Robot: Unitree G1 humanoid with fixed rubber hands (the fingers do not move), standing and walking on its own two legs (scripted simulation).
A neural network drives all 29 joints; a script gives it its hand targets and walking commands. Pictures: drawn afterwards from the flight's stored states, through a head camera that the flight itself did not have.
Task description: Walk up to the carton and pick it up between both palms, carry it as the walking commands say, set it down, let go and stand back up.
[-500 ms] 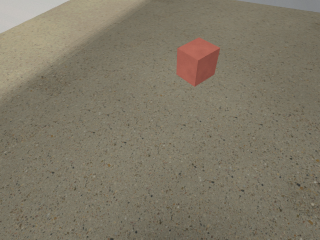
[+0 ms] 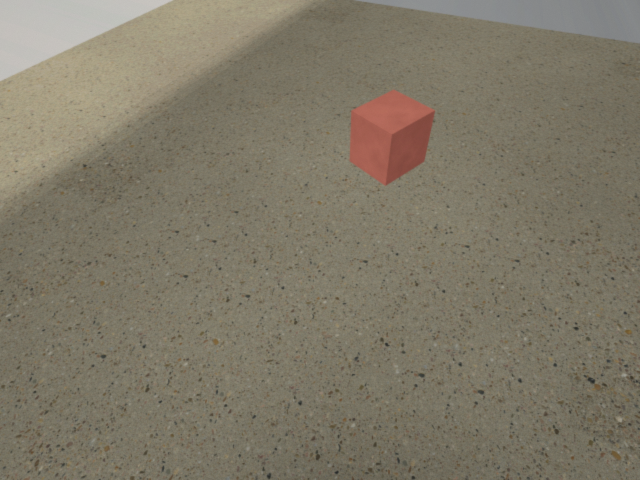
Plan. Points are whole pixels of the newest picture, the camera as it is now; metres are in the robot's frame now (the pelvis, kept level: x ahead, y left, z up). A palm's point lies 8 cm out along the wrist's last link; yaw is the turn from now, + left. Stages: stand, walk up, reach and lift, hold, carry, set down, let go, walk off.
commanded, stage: stand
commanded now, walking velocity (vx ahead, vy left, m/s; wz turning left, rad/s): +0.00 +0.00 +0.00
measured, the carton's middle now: (389, 137) +1.66 -0.26 -0.62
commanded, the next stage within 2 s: walk up in 0.48 s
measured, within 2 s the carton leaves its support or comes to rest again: neither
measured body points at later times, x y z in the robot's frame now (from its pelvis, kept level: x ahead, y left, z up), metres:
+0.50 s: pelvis +0.00 +0.00 +0.00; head +0.01 -0.01 +0.45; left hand -0.01 +0.20 -0.16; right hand -0.01 -0.20 -0.16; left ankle -0.01 +0.12 -0.73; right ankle -0.01 -0.12 -0.73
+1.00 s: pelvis +0.04 -0.04 -0.04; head +0.03 -0.08 +0.41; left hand +0.19 +0.27 -0.10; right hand +0.05 -0.37 -0.16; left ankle +0.00 +0.11 -0.70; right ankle +0.08 -0.18 -0.73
